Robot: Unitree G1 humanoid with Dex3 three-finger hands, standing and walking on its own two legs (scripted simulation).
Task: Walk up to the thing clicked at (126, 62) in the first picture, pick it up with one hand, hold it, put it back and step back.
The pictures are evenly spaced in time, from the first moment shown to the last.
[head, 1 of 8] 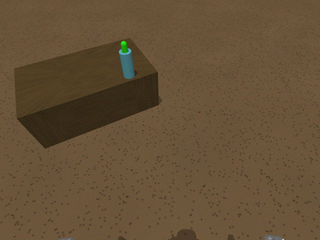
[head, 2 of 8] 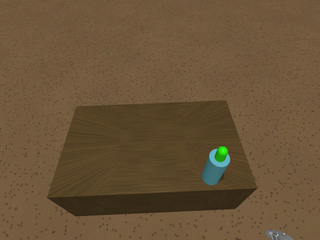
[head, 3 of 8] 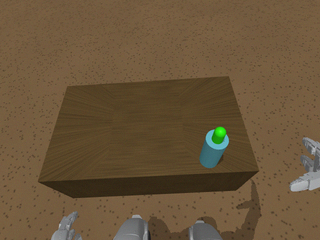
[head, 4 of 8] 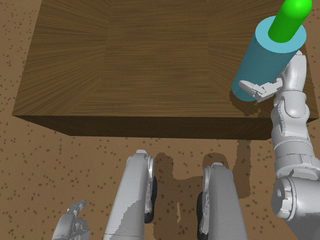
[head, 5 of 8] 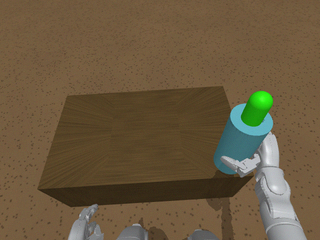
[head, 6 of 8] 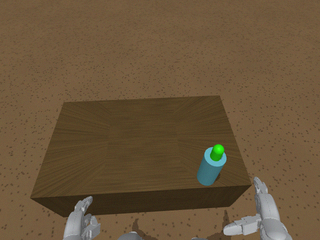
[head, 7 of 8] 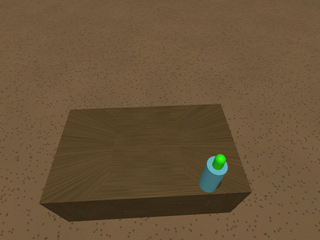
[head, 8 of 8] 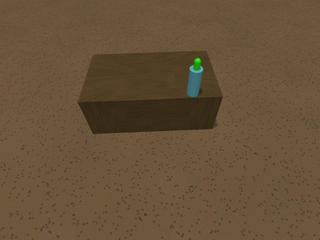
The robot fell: no
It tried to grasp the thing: yes
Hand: right
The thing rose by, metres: 0.34
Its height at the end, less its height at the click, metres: +0.00
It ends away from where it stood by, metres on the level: 0.02
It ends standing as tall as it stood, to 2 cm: yes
